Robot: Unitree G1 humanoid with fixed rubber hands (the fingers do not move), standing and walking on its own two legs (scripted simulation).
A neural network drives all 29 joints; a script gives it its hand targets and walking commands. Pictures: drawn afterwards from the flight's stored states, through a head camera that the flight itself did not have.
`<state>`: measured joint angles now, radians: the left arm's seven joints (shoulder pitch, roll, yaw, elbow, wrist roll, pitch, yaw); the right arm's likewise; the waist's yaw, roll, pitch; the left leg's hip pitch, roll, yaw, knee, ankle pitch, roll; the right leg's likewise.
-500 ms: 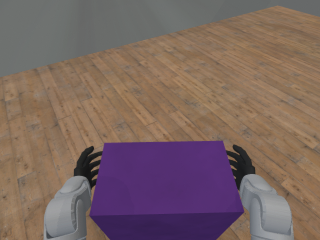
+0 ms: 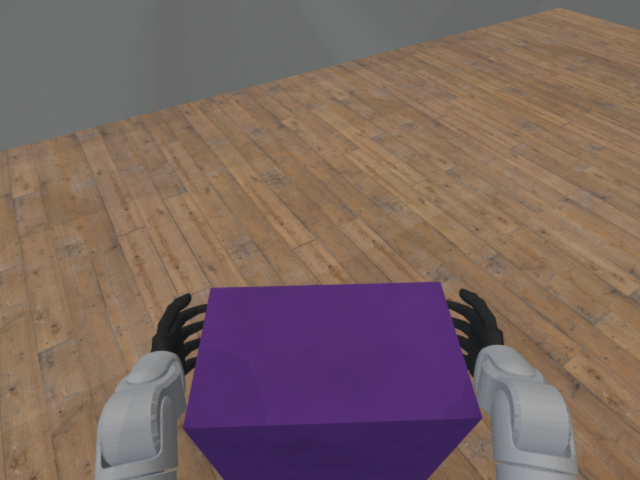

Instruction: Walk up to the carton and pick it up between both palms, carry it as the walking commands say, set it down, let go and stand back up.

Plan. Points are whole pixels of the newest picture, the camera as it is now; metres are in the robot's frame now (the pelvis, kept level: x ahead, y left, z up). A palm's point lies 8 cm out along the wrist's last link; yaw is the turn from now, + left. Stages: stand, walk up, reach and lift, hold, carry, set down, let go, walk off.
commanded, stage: carry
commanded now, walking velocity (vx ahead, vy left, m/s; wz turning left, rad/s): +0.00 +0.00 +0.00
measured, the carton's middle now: (327, 392) +0.24 +0.00 -0.02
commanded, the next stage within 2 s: none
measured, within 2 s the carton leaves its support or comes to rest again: neither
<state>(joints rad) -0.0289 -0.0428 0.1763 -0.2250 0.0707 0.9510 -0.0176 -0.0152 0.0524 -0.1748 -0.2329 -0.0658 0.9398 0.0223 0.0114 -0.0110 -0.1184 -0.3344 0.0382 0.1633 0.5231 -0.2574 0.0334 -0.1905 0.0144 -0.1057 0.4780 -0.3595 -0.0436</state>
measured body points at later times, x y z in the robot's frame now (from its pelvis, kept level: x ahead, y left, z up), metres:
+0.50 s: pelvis +0.00 +0.00 +0.00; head +0.00 +0.01 +0.45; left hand +0.28 +0.19 +0.03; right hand +0.28 -0.18 +0.04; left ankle +0.01 +0.10 -0.73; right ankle -0.07 -0.08 -0.73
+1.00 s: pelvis +0.00 +0.00 +0.00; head -0.01 +0.00 +0.45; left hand +0.28 +0.19 +0.03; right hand +0.28 -0.18 +0.03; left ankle +0.01 +0.10 -0.73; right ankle -0.07 -0.08 -0.73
